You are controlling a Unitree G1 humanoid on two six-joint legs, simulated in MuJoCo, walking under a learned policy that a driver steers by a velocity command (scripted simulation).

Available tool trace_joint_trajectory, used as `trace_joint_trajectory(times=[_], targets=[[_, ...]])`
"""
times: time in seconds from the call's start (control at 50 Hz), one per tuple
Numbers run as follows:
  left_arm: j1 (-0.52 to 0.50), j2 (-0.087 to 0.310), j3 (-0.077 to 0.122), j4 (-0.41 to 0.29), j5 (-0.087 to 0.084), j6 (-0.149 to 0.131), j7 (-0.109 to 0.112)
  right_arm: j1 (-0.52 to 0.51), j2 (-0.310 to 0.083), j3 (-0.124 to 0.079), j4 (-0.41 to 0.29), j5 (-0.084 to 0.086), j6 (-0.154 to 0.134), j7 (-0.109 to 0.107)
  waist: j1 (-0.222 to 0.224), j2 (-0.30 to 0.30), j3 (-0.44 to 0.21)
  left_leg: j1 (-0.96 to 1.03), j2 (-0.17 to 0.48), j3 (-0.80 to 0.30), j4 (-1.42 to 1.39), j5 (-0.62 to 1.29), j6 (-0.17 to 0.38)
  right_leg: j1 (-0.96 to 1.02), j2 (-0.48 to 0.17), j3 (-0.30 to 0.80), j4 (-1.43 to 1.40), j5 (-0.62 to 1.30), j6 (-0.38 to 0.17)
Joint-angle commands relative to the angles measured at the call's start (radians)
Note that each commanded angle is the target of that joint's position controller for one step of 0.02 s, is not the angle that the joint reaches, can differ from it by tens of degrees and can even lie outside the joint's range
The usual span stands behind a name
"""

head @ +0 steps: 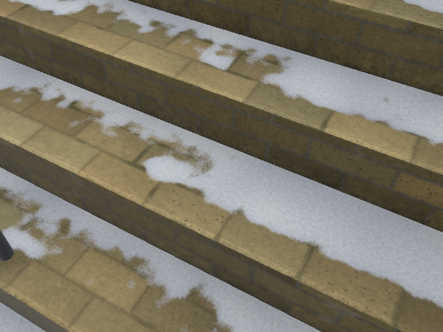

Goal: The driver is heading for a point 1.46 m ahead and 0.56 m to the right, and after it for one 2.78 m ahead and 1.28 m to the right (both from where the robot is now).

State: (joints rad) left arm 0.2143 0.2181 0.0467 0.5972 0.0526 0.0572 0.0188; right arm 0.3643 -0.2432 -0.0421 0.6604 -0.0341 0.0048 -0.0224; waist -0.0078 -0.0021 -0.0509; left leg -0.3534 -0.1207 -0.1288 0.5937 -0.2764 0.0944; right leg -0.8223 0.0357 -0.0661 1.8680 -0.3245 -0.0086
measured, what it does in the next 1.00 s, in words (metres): climbs, turning right: right foot 0.18 m higher, then left foot 0.18 m higher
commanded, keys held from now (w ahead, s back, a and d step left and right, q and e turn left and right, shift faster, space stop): w+e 1.00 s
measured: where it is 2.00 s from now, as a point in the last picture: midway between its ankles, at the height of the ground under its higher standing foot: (403, 99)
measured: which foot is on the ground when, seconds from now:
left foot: down 0.00-0.48, up 0.50-0.96, down 0.98-1.00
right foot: up 0.00-0.46, down 0.48-1.00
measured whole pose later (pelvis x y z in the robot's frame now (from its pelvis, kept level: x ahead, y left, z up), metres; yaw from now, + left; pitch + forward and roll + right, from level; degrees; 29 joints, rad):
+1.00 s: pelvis +0.49 -0.10 +0.21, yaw -24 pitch +6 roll +3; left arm 0.59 0.12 0.05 0.96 -0.02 -0.09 0.03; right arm -0.12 -0.01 0.07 0.53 -0.02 -0.05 0.01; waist 0.08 -0.04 0.04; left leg -1.05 0.02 0.10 1.31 -0.37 0.11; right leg 0.03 0.05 0.22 0.34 -0.20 -0.12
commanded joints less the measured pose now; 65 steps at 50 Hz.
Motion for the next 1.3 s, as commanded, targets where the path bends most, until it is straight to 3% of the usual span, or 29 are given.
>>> trace_joint_trajectory(times=[0.02,0.2,0.32,0.38,0.42,0.44,0.48,0.5,0.52,0.54,0.58,0.62,0.72,0.76,0.8,0.86,0.9,0.92,0.94,0.98,1.0,1.02,1.04,1.08,1.1,1.16,1.2,1.24,1.3], targets=[[-0.035,-0.017,-0.024,-0.063,0.005,-0.008,-0.004,0.105,-0.109,-0.031,0.037,0.001,-0.026,-0.007,-0.042,0.101,0.045,0.177,0.273,-0.358,-0.275,-0.371,0.169,-0.319,0.001,0.033,0.148,-0.023,-0.012],[-0.063,-0.058,-0.036,-0.036,-0.013,-0.029,0.043,0.130,-0.106,-0.005,0.233,0.001,-0.097,0.000,-0.019,0.037,0.186,0.226,0.362,-0.237,-0.325,-0.292,0.157,-0.656,0.069,0.183,0.467,-0.123,-0.041],[-0.211,-0.116,-0.072,-0.113,-0.010,-0.011,0.022,0.143,-0.051,0.029,0.346,0.023,-0.106,-0.022,0.006,0.041,0.217,0.158,0.319,-0.117,-0.444,-0.158,0.112,-0.589,-0.007,0.118,0.261,-0.161,-0.068],[-0.281,-0.106,-0.095,-0.144,-0.011,-0.002,0.009,0.172,-0.081,0.032,0.379,0.045,-0.104,-0.056,-0.005,0.028,0.193,0.314,0.336,-0.045,-0.563,0.255,0.125,-0.480,-0.077,-0.019,-0.063,-0.268,-0.095],[-0.229,-0.109,-0.108,-0.089,-0.029,-0.019,-0.005,0.110,-0.075,0.045,0.324,0.057,-0.091,-0.061,0.012,-0.047,0.084,0.283,0.304,0.179,-0.480,1.089,0.080,-0.087,-0.022,-0.167,-0.420,-0.302,-0.132],[-0.133,-0.101,-0.101,-0.042,-0.051,-0.033,-0.007,0.134,-0.128,0.033,0.310,0.064,-0.090,-0.057,0.030,0.057,-0.024,0.242,0.353,0.182,-0.375,1.673,0.099,0.168,0.050,-0.217,-0.492,-0.296,-0.139],[0.143,-0.010,-0.053,0.039,-0.048,-0.052,-0.014,0.115,-0.216,0.000,0.279,0.068,-0.094,-0.031,0.169,0.247,-0.274,0.333,0.394,0.221,0.008,2.011,0.093,0.493,0.144,-0.085,-0.713,-0.204,-0.186],[0.251,0.113,-0.006,0.086,-0.033,-0.056,-0.009,0.060,-0.186,-0.002,0.213,0.076,-0.101,-0.005,0.229,0.090,-0.271,-0.007,0.273,0.200,0.334,1.664,0.032,0.713,0.018,0.354,-0.922,-0.327,-0.291],[0.357,0.227,0.033,0.147,-0.014,-0.046,0.010,-0.061,-0.145,-0.012,0.162,0.037,-0.112,0.033,0.249,-0.218,-0.266,-0.255,0.032,0.176,0.811,0.413,-0.013,0.810,-0.209,0.947,-1.374,-0.093,-0.419],[0.263,0.209,0.040,0.143,-0.024,-0.044,0.034,-0.089,-0.098,-0.008,0.129,-0.038,-0.126,0.067,0.169,-0.174,-0.259,-0.367,0.022,0.013,1.155,0.173,-0.008,0.768,-0.230,1.115,-1.462,0.007,-0.434],[0.166,0.077,0.017,0.227,-0.042,-0.059,0.035,-0.139,0.063,0.038,0.065,-0.044,-0.123,0.079,0.053,0.045,0.013,-0.530,0.064,0.021,1.328,0.189,-0.002,0.488,-0.185,0.850,-1.397,-0.214,-0.353],[0.121,-0.037,-0.009,0.287,-0.025,-0.091,0.024,-0.113,0.122,0.064,0.032,-0.043,-0.101,0.057,-0.045,0.094,0.111,-0.607,0.088,0.054,1.363,0.144,-0.014,0.361,-0.102,0.557,-1.383,0.021,-0.279],[0.223,0.002,-0.001,0.370,-0.061,-0.149,-0.005,-0.239,0.117,0.081,-0.032,-0.040,-0.070,0.025,-0.029,0.049,0.144,-0.780,0.161,0.118,1.252,0.043,-0.023,0.394,-0.039,0.331,-1.468,0.121,-0.218],[0.309,0.001,-0.004,0.354,-0.062,-0.161,0.014,-0.321,0.151,0.079,-0.055,-0.013,-0.071,0.010,0.022,-0.022,0.122,-0.885,0.135,0.199,1.408,0.008,-0.052,0.452,-0.083,0.425,-1.502,0.308,-0.260],[0.387,0.026,0.011,0.375,-0.056,-0.180,0.018,-0.432,0.191,0.088,-0.127,-0.032,-0.063,0.003,0.051,-0.099,0.129,-1.156,0.175,0.162,1.558,-0.114,-0.026,0.656,-0.137,0.533,-1.534,0.188,-0.288],[0.471,0.011,0.014,0.397,-0.053,-0.166,0.029,-0.718,0.215,0.114,-0.274,-0.041,-0.076,0.012,0.123,-0.056,0.192,-1.203,0.196,0.166,1.311,-0.225,-0.004,0.698,-0.133,0.553,-1.667,0.174,-0.265],[0.482,-0.017,0.015,0.364,-0.075,-0.140,0.049,-0.760,0.216,0.120,-0.309,-0.029,-0.067,0.043,0.140,-0.048,0.127,-0.789,0.211,0.207,0.946,-0.144,0.002,0.630,-0.175,0.492,-1.859,0.496,-0.266],[0.393,0.004,0.016,0.316,-0.069,-0.138,0.051,-0.637,0.215,0.110,-0.279,-0.012,-0.065,0.055,0.078,-0.069,0.057,-0.528,0.182,0.250,0.768,-0.108,0.021,0.593,-0.163,0.395,-1.843,0.731,-0.238],[0.321,0.012,0.015,0.287,-0.066,-0.147,0.048,-0.440,0.198,0.093,-0.210,0.002,-0.062,0.043,-0.023,-0.119,-0.114,-0.143,0.102,0.289,0.756,-0.080,0.055,0.524,-0.145,0.291,-1.711,1.334,-0.209],[0.251,0.226,0.073,0.217,-0.076,-0.182,0.009,-0.119,0.031,0.014,-0.147,0.036,-0.045,0.023,-0.222,-0.140,-0.385,0.198,0.045,0.215,0.500,-0.143,0.057,0.673,-0.156,0.329,-1.286,1.741,-0.166],[0.183,0.188,0.077,0.175,-0.087,-0.206,-0.025,-0.048,-0.042,-0.020,-0.110,0.016,-0.058,0.010,-0.244,-0.018,-0.409,0.355,0.153,0.003,0.350,-0.223,0.092,0.497,-0.084,0.323,-1.000,1.496,-0.130],[0.141,0.086,0.060,0.106,-0.106,-0.213,-0.053,0.016,-0.124,-0.046,-0.090,-0.004,-0.068,-0.003,-0.235,0.333,-0.479,0.476,0.476,-0.551,0.073,-0.222,0.257,0.230,0.108,0.264,-0.504,0.603,-0.071],[0.150,0.095,0.068,0.094,-0.030,-0.221,-0.058,-0.114,-0.104,-0.054,-0.104,0.017,-0.039,-0.017,-0.154,0.384,-0.468,0.330,0.486,-0.790,-0.157,-0.232,0.262,0.207,0.102,0.252,-0.137,0.217,-0.071],[0.135,-0.050,0.035,0.064,0.020,-0.173,-0.049,-0.205,0.062,-0.021,-0.008,0.026,-0.046,-0.014,-0.029,0.042,-0.119,0.075,0.458,-0.553,-0.067,-0.575,0.188,0.012,-0.011,0.189,-0.038,0.275,-0.108],[0.078,-0.079,0.024,0.033,0.012,-0.150,-0.030,-0.163,0.093,-0.014,0.050,0.014,-0.065,-0.016,-0.004,-0.034,-0.003,-0.041,0.448,-0.436,-0.065,-0.463,0.156,-0.018,-0.024,0.200,0.013,0.258,-0.119],[0.009,-0.176,-0.023,-0.037,-0.021,-0.113,-0.003,-0.056,0.133,-0.006,0.234,-0.007,-0.130,0.012,0.047,0.038,0.078,-0.018,0.458,-0.229,-0.203,-0.117,0.106,-0.260,-0.006,0.274,0.320,0.077,-0.167],[-0.011,-0.160,-0.028,-0.045,-0.038,-0.098,0.000,-0.052,0.142,-0.002,0.278,0.006,-0.160,0.026,0.094,0.035,0.126,-0.024,0.449,-0.063,-0.271,-0.011,0.049,-0.321,-0.045,0.332,0.221,0.052,-0.165],[-0.060,-0.064,0.000,-0.043,-0.040,-0.078,-0.002,-0.124,0.074,-0.005,0.244,-0.003,-0.181,0.031,0.106,-0.029,0.150,-0.150,0.406,0.099,-0.352,0.090,0.049,-0.196,-0.021,0.253,0.024,0.173,-0.126],[-0.240,-0.087,0.003,-0.094,-0.006,-0.052,0.014,0.008,-0.043,-0.032,0.296,-0.008,-0.202,0.033,0.020,0.045,0.122,0.138,0.440,0.128,-0.423,0.177,0.102,-0.454,0.016,0.173,0.281,-0.008,-0.128]])
Keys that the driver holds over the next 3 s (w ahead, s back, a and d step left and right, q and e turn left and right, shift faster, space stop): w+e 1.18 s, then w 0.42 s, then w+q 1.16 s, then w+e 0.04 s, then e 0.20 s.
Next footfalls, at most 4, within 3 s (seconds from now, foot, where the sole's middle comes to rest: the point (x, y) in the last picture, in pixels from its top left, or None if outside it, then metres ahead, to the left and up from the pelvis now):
0.48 right None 0.30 -0.12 -0.59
0.98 left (250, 205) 0.73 -0.06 -0.41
1.50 right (429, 134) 0.82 -0.50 -0.23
2.08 left None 1.18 -0.53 -0.05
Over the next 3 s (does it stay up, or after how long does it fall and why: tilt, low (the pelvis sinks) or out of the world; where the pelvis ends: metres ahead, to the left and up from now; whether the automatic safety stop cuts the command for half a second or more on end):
stays up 1.47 -0.65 0.91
